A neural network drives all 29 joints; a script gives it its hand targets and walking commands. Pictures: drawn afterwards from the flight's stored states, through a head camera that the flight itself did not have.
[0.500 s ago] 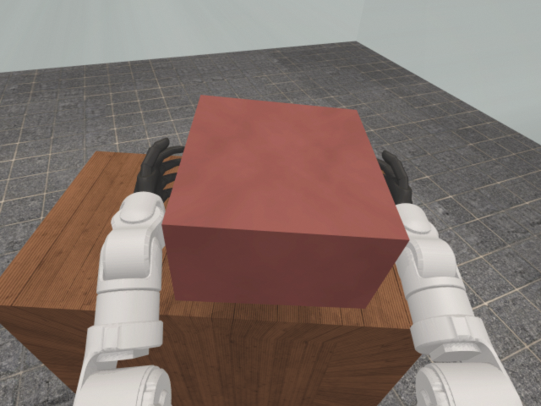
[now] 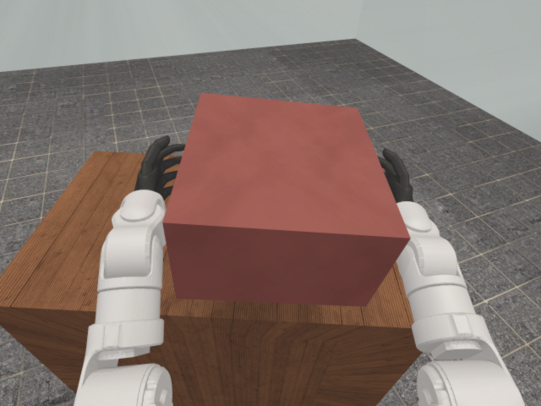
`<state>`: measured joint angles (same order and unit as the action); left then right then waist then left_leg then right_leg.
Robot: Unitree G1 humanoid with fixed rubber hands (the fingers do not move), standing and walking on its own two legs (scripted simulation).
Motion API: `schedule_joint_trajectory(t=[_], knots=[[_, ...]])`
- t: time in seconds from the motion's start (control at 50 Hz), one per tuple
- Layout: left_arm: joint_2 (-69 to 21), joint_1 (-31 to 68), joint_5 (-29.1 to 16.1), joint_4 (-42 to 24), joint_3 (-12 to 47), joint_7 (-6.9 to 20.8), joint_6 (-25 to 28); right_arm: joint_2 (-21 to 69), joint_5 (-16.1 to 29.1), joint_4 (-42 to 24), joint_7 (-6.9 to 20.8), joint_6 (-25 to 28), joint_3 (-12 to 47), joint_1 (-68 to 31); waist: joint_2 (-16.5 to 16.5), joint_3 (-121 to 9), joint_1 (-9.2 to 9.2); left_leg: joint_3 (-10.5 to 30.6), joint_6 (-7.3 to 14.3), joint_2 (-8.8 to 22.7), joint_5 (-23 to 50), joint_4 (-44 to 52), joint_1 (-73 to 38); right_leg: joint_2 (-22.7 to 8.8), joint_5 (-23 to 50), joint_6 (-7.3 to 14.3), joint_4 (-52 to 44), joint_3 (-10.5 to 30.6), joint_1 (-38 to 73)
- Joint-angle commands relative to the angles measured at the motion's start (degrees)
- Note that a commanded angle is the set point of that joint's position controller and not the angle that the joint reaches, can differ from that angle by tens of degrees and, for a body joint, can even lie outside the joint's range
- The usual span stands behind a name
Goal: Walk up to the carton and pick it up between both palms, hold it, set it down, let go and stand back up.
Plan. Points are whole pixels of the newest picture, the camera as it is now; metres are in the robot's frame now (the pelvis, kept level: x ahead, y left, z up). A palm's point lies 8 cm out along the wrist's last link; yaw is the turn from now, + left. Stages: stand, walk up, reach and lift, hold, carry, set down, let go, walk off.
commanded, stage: hold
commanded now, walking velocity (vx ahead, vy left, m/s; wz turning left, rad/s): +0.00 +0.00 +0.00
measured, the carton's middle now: (277, 191) +0.38 +0.00 +0.15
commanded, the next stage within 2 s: none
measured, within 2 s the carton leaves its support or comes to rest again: neither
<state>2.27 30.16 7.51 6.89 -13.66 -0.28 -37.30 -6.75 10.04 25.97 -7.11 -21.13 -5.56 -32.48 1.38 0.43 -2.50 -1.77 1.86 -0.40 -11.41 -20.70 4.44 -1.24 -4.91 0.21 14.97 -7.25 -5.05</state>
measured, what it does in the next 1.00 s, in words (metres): stands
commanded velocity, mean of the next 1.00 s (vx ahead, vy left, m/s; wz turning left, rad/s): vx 0.00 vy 0.00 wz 0.00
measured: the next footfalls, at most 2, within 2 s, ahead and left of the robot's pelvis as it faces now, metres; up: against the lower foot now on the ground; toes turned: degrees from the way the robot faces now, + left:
none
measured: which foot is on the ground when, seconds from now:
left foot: down 0.00-1.00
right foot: down 0.00-1.00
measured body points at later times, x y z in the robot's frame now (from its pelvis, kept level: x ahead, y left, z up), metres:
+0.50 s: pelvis +0.00 +0.00 +0.00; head -0.03 +0.02 +0.45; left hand +0.37 +0.18 +0.17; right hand +0.37 -0.18 +0.15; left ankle +0.00 +0.09 -0.75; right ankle +0.04 -0.12 -0.75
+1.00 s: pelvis +0.00 +0.00 +0.00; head -0.04 +0.02 +0.45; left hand +0.37 +0.18 +0.17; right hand +0.37 -0.18 +0.15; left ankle +0.00 +0.09 -0.75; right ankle +0.04 -0.12 -0.75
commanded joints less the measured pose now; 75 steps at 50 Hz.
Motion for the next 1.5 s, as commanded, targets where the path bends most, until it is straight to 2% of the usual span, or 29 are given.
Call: schedule_joint_trajectory(t=[0.0, 0.08, 0.12, 0.18, 0.26, 0.3, 0.32, 0.36, 0.38, 0.44, 0.52, 0.54, 0.6, 0.66, 0.72, 0.74, 0.84, 0.86, 0.98, 1.04, 1.06, 1.08, 1.18, 1.2, 1.22, 1.28, 1.32, 1.38, 1.48], knots=[[-30.7, 39.4, -7.8, -12.1, 27.8, 8.9, 3.0, 33.7, 5.2, -21.6, 7.5, 4.5, 25.8, -45.7, -1.3, -27.7, -0.13, 3.0, -2.9, -1.7, 18.2, 3.5, 1.8, 3.3, 10.9, -0.9, 2.1, 4.3, 17.7], [-31.1, 39.7, -8.4, -12.1, 29.0, 8.6, 3.5, 34.0, 5.6, -22.6, 7.3, 4.6, 26.2, -46.0, -1.8, -28.1, -0.5, 3.4, -3.2, -1.8, 18.9, 3.1, 1.4, 3.3, 12.6, -0.9, 2.2, 4.3, 17.4], [-31.4, 39.2, -8.4, -10.9, 29.3, 8.6, 3.2, 33.0, 5.3, -23.6, 7.5, 4.9, 25.5, -47.2, -2.9, -27.9, -0.39, 3.4, -3.4, -1.7, 18.2, 3.0, 1.3, 3.4, 10.1, -0.6, 1.8, 4.1, 15.8], [-30.6, 39.2, -7.6, -11.3, 28.7, 8.5, 3.1, 32.8, 4.7, -19.9, 7.5, 4.2, 25.0, -44.2, -2.7, -25.3, -0.79, 3.2, -3.4, -1.5, 17.8, 3.4, 0.7, 3.4, 9.0, -0.4, 1.6, 4.0, 15.1], [-31.9, 40.1, -8.9, -13.5, 31.0, 8.4, 3.0, 32.4, 5.4, -23.0, 7.6, 5.0, 25.0, -46.4, -4.4, -28.1, -1.55, 3.6, -4.6, -1.4, 20.5, 2.5, -0.3, 3.6, 10.2, -0.4, 2.1, 3.8, 15.2], [-31.9, 39.3, -9.3, -12.5, 31.2, 8.2, 3.2, 32.8, 5.8, -24.4, 7.6, 5.0, 25.7, -46.9, -3.7, -28.7, -0.98, 3.7, -4.0, -1.6, 20.6, 2.0, -0.6, 3.6, 11.2, -0.5, 1.7, 3.9, 15.0], [-31.7, 40.1, -9.4, -14.6, 31.6, 8.0, 3.6, 32.7, 5.9, -23.4, 7.6, 4.7, 25.7, -45.1, -4.1, -29.5, -1.65, 3.9, -4.3, -1.4, 21.2, 2.1, -1.0, 3.6, 11.7, -0.5, 2.2, 4.0, 15.1], [-31.5, 40.7, -9.5, -15.1, 31.6, 7.7, 3.7, 32.8, 5.9, -23.5, 7.9, 4.7, 26.1, -45.3, -3.9, -29.8, -1.11, 4.0, -4.4, -1.3, 21.0, 2.3, -1.2, 3.7, 10.6, -0.5, 2.1, 3.9, 14.7], [-30.8, 39.8, -8.1, -12.4, 30.0, 7.8, 3.2, 32.3, 5.2, -21.1, 7.9, 4.2, 25.3, -44.7, -3.5, -26.1, -0.71, 3.7, -3.9, -1.4, 19.4, 2.9, -0.2, 3.5, 9.4, -0.5, 1.6, 4.0, 14.1], [-30.6, 39.2, -8.3, -14.1, 29.5, 8.3, 2.8, 32.4, 5.3, -21.3, 7.8, 4.1, 25.4, -43.7, -2.9, -27.1, -0.99, 3.6, -3.7, -1.4, 18.2, 3.6, 1.8, 3.2, 11.2, -0.5, 2.0, 4.4, 17.1], [-30.3, 37.0, -6.6, -8.9, 26.9, 9.4, 1.8, 32.6, 4.3, -21.9, 7.4, 4.3, 24.6, -46.2, -1.3, -24.1, -0.24, 2.9, -2.7, -1.8, 14.8, 4.2, 3.2, 2.9, 9.0, -0.6, 1.3, 4.2, 17.3], [-31.1, 36.5, -6.9, -10.4, 27.8, 9.4, 2.0, 32.7, 4.8, -23.1, 7.2, 4.6, 25.1, -46.0, -2.0, -25.7, -0.35, 3.2, -3.0, -1.5, 16.8, 3.9, 2.5, 3.3, 10.3, -0.4, 1.9, 4.1, 17.7], [-32.2, 40.2, -7.8, -11.0, 28.9, 8.6, 2.5, 32.0, 4.4, -21.5, 8.1, 4.7, 23.7, -47.4, -3.6, -25.1, -0.82, 3.5, -3.9, -0.9, 16.4, 4.0, 1.3, 3.7, 5.2, 0.0, 1.2, 3.5, 13.6], [-31.9, 41.2, -8.5, -11.4, 29.4, 8.1, 3.1, 32.8, 4.3, -20.7, 8.5, 4.9, 24.1, -46.7, -2.8, -26.9, -0.85, 3.5, -3.5, -1.0, 16.8, 3.6, 0.7, 3.5, 6.8, -0.1, 1.5, 3.8, 14.0], [-31.7, 41.0, -8.2, -9.5, 28.5, 8.1, 3.3, 33.8, 4.2, -21.4, 8.5, 5.4, 24.5, -48.9, -1.8, -26.9, 0.5, 3.2, -2.7, -1.2, 15.8, 3.7, 1.3, 3.5, 6.9, -0.3, 1.5, 3.9, 14.1], [-31.5, 40.5, -7.9, -7.5, 28.1, 8.2, 3.1, 33.2, 3.7, -21.0, 8.4, 5.3, 23.9, -49.5, -1.4, -26.0, 0.3, 3.1, -2.5, -1.2, 14.3, 3.9, 1.8, 3.5, 5.7, -0.3, 1.1, 3.9, 13.6], [-31.8, 41.1, -8.0, -10.4, 28.2, 8.4, 3.1, 33.3, 4.1, -19.2, 8.2, 5.0, 24.2, -47.0, -1.9, -26.6, -0.5, 3.3, -3.1, -1.2, 16.5, 3.9, 1.2, 3.7, 7.5, -0.3, 1.5, 3.9, 15.4], [-31.2, 40.7, -7.5, -8.9, 27.4, 8.5, 2.9, 32.8, 4.1, -19.1, 8.2, 4.9, 24.2, -47.7, -1.8, -26.1, 0.06, 3.1, -2.9, -1.4, 15.1, 4.1, 1.6, 3.4, 6.4, -0.4, 1.2, 4.0, 15.3], [-31.1, 41.6, -7.4, -7.8, 27.2, 8.5, 3.0, 34.2, 3.8, -19.2, 8.2, 5.3, 23.7, -48.8, -2.0, -26.0, 0.16, 2.7, -2.2, -1.7, 12.9, 4.4, 3.0, 2.9, 5.8, -0.6, 0.9, 4.3, 15.4], [-31.9, 42.5, -8.5, -10.9, 29.2, 8.2, 3.6, 34.1, 4.7, -20.5, 7.9, 5.5, 24.4, -48.6, -3.6, -28.9, -0.49, 3.1, -2.9, -1.7, 15.9, 3.6, 1.9, 3.1, 8.3, -0.6, 1.9, 4.2, 16.2], [-32.0, 44.2, -9.0, -11.9, 30.2, 8.0, 3.9, 33.8, 4.3, -18.9, 8.0, 5.3, 23.5, -47.5, -4.6, -28.2, -1.75, 3.5, -3.7, -1.4, 16.7, 3.5, 0.9, 3.2, 7.5, -0.6, 2.0, 4.0, 14.7], [-32.2, 42.6, -9.0, -10.7, 29.9, 8.0, 3.7, 33.9, 4.5, -20.9, 8.0, 5.7, 24.1, -48.7, -3.8, -28.8, -0.98, 3.3, -3.4, -1.6, 17.5, 3.1, 0.5, 3.2, 8.4, -0.7, 1.6, 4.0, 14.8], [-30.9, 42.2, -7.7, -10.3, 28.4, 8.4, 3.6, 33.5, 3.7, -18.0, 7.9, 4.8, 23.4, -46.7, -3.2, -26.4, -1.01, 3.1, -3.2, -1.6, 14.5, 4.4, 2.7, 3.0, 7.3, -0.7, 1.8, 4.0, 15.7], [-31.2, 41.0, -7.5, -10.0, 28.1, 8.5, 3.4, 34.2, 4.1, -19.6, 7.9, 5.2, 24.5, -47.4, -2.8, -27.0, 0.02, 3.1, -2.9, -1.8, 15.7, 3.9, 2.6, 2.9, 8.6, -0.8, 1.8, 4.2, 16.6], [-31.4, 39.4, -7.8, -10.2, 28.7, 8.6, 3.3, 33.5, 4.2, -19.5, 7.6, 5.0, 24.4, -45.9, -2.8, -26.9, -0.98, 3.3, -3.2, -1.7, 16.9, 3.6, 2.0, 3.0, 10.4, -0.8, 2.0, 4.2, 17.1], [-30.8, 39.0, -7.7, -11.3, 28.3, 8.9, 3.3, 34.0, 5.1, -21.7, 7.1, 4.9, 26.0, -46.1, -2.2, -28.4, -0.58, 3.2, -3.2, -1.9, 18.3, 3.1, 1.9, 3.0, 12.9, -1.2, 2.4, 4.3, 18.7], [-31.5, 40.4, -8.7, -12.2, 29.5, 8.7, 3.5, 33.4, 5.1, -22.1, 7.2, 4.8, 25.4, -46.8, -2.7, -27.9, -1.28, 3.7, -3.8, -1.6, 19.0, 3.1, 1.3, 3.3, 11.8, -1.0, 2.4, 3.9, 16.8], [-30.7, 41.6, -8.7, -13.0, 29.8, 8.2, 3.8, 32.7, 5.4, -20.9, 7.7, 4.5, 25.0, -46.1, -3.8, -27.2, -1.0, 3.6, -4.1, -1.6, 19.0, 3.1, 1.2, 3.3, 9.8, -0.6, 2.0, 3.9, 15.5], [-30.7, 40.0, -8.1, -11.9, 28.7, 8.7, 2.9, 32.0, 4.6, -20.7, 8.1, 4.5, 24.4, -45.6, -2.2, -26.2, -0.84, 3.6, -3.6, -1.1, 17.7, 3.7, 1.1, 3.4, 8.3, -0.3, 1.5, 3.9, 15.3]])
